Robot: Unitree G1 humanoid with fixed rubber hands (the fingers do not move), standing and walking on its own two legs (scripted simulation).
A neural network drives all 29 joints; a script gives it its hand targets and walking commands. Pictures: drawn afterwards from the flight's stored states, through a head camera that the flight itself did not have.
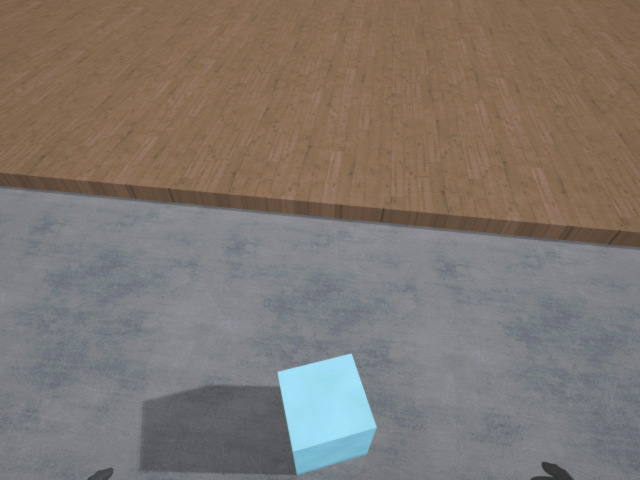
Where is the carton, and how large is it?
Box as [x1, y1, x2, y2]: [278, 353, 376, 474]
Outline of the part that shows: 351,353 278,372 282,399 297,474 365,454 367,452 376,427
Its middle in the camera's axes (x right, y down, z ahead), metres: +0.01 +0.50 +1.08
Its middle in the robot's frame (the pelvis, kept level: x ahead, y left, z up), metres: +0.42 +0.00 -0.66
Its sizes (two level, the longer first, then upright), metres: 0.210 0.200 0.250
